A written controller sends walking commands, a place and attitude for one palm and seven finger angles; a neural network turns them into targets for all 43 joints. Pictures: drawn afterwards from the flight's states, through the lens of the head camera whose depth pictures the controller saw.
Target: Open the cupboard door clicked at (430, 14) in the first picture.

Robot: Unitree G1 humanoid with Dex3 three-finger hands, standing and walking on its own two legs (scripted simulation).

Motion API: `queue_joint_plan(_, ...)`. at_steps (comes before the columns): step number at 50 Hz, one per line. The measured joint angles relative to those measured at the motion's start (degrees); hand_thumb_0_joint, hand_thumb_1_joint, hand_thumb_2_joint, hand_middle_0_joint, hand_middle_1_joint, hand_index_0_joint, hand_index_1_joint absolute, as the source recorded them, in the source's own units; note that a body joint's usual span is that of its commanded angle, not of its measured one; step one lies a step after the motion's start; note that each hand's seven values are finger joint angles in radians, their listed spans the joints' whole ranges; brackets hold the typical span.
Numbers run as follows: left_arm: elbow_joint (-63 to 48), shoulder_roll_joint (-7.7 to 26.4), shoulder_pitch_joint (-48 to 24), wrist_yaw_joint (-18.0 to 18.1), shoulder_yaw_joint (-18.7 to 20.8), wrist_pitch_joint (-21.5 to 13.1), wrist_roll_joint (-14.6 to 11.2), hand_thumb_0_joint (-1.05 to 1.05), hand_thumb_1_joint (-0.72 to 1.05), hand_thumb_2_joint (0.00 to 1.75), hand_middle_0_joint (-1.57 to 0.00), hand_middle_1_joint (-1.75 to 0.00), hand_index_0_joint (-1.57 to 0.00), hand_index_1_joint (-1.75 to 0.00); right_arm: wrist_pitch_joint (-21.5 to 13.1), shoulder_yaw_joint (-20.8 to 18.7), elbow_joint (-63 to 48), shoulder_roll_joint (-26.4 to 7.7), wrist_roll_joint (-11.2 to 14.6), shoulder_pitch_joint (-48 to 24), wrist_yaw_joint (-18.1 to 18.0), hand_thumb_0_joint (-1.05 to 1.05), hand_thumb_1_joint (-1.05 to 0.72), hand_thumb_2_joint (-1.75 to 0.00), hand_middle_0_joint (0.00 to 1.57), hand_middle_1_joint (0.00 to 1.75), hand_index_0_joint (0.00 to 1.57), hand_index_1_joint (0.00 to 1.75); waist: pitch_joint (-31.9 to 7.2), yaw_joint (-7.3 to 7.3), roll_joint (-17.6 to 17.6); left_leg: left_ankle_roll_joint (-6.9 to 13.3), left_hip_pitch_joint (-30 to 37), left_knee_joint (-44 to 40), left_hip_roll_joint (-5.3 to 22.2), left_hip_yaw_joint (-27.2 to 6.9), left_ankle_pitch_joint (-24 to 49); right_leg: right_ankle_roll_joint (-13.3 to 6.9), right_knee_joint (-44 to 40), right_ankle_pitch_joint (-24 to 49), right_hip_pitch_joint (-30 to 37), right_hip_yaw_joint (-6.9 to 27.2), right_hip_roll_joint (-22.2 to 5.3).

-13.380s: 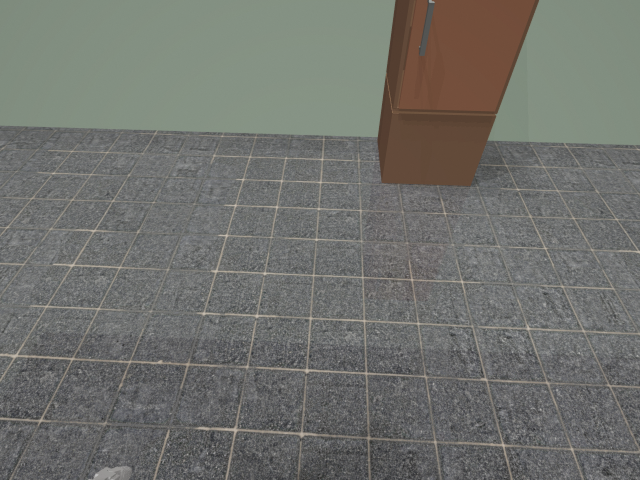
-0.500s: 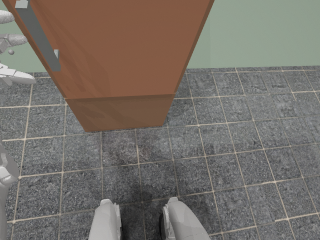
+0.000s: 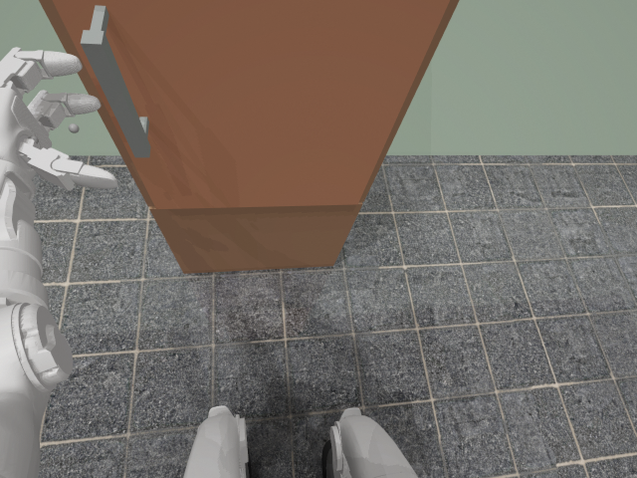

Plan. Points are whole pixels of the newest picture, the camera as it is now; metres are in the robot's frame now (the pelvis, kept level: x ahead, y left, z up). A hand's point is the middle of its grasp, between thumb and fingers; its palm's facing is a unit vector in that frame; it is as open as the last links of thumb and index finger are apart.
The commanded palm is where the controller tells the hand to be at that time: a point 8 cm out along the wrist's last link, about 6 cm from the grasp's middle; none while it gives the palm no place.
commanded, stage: move the hooked fingers beside the handle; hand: left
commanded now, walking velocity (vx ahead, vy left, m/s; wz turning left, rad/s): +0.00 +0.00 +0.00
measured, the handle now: (123, 91) +0.56 +0.20 +0.07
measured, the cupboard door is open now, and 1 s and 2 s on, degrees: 0 0 0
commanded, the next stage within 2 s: slide the fingers in behind the handle in 0.16 s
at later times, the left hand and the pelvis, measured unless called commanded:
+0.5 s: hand (83, 128) +0.51 +0.24 +0.06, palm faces +0.03 -1.00 +0.00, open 14.0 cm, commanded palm +0.49 +0.28 +0.07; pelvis +0.00 -0.01 -0.01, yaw +0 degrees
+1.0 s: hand (116, 131) +0.51 +0.21 +0.06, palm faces +0.03 -1.00 +0.00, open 14.0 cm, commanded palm +0.49 +0.25 +0.07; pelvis +0.00 -0.01 +0.00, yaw +0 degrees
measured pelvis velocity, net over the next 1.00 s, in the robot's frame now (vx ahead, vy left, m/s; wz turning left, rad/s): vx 0.00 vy -0.01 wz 0.01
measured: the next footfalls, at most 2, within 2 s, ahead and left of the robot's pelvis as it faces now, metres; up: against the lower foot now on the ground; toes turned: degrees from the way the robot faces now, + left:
none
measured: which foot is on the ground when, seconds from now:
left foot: down 0.00-1.00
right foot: down 0.00-1.00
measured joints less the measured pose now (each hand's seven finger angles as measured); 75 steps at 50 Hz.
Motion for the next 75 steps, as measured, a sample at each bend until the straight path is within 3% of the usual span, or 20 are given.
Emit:
queue_joint_plan(11, 2.24, 2.16, -1.45, 0.18, 1.21, -0.82, 0.54, -0.01, -0.5, 0.3, -0.3, -1.2, -0.3, -1.2, 0.07, 0.51, 0.26, -0.2, 0.28, -0.17, -0.44, 0.0, -0.91, -0.9, 0.2, 0.3, 0.2, 0.3, 0.72, -0.46, 0.1, -0.47, -1.35, 1.13, 0.29, -0.27, -0.13, -0.5, 1.75, -0.49, -1.65, -0.16, 0.3)
queue_joint_plan(20, 3.24, 3.78, -3.37, -1.13, 0.49, 0.76, 0.1, -0.01, -0.5, 0.3, -0.3, -1.2, -0.3, -1.2, -0.24, 0.58, 1.03, -0.57, 0.5, 0.67, -0.94, 0.0, -0.91, -0.9, 0.2, 0.3, 0.2, 0.3, 0.9, -0.78, 0.22, -0.85, -3.11, 1.97, 0.52, -0.91, -0.13, -0.9, 2.63, -0.65, -3.3, -0.69, 0.59)
queue_joint_plan(29, 1.2, 1.95, -2.18, 0.46, 0.74, 1.0, -0.24, -0.01, -0.5, 0.3, -0.3, -1.2, -0.29, -1.21, -0.54, 0.17, 1.8, -0.26, 0.33, 1.04, -0.46, 0.0, -0.91, -0.9, 0.2, 0.3, 0.2, 0.3, 0.6, -0.52, 0.09, -0.95, -2.87, 1.77, 0.6, -1.04, -0.14, -0.99, 2.34, -0.61, -3.0, -0.79, 0.72)
queue_joint_plan(38, 0.41, -1.32, -1.6, 1.95, -2.13, 0.43, -0.39, -0.01, -0.5, 0.3, -0.3, -1.2, -0.28, -1.2, -0.93, -0.11, 2.12, 0.26, 0.09, 0.73, 0.06, 0.0, -0.91, -0.9, 0.2, 0.3, 0.2, 0.3, 0.08, -0.04, 0.24, -0.82, -1.64, 1.02, 0.16, -1.08, -0.04, -0.85, 1.51, -0.59, -1.6, -0.87, 0.34)
queue_joint_plan(49, 0.48, -4.36, -0.92, 5.63, -2.35, -0.96, 0.71, -0.01, -0.5, 0.3, -0.3, -1.2, -0.3, -1.21, -0.94, -0.25, 1.31, 0.73, -0.32, 0.28, 0.81, 0.0, -0.91, -0.9, 0.2, 0.3, 0.2, 0.3, -0.14, -0.21, 0.47, -0.65, -0.89, 0.91, -0.01, -0.43, -0.22, -0.65, 1.81, -0.82, -1.23, -0.24, 0.11)
queue_joint_plan(64, -1.82, -7.41, 1.01, 7.05, -3.67, -2.21, -0.08, -0.01, -0.5, 0.3, -0.3, -1.2, -0.3, -1.2, -0.47, -0.99, 2.12, 0.84, -0.35, 1.22, 1.32, 0.0, -0.91, -0.9, 0.2, 0.3, 0.2, 0.3, -0.47, 0.34, 0.65, -0.83, 0.41, 0.2, -0.04, -0.2, -0.12, -0.8, 1.5, -0.86, -0.21, 0.0, 0.09)
queue_joint_plan(75, -0.25, -9.75, 0.62, 10.95, -5.06, -3.44, 0.87, -0.01, -0.5, 0.3, -0.29, -1.2, -0.3, -1.2, -0.73, -1.25, 1.94, 0.74, -0.64, 0.66, 1.74, 0.0, -0.91, -0.9, 0.2, 0.3, 0.2, 0.3, -0.72, 0.14, 0.76, -1.1, 1.17, -0.16, -0.29, -0.3, 0.26, -1.07, 1.77, -0.92, 0.34, -0.1, -0.11)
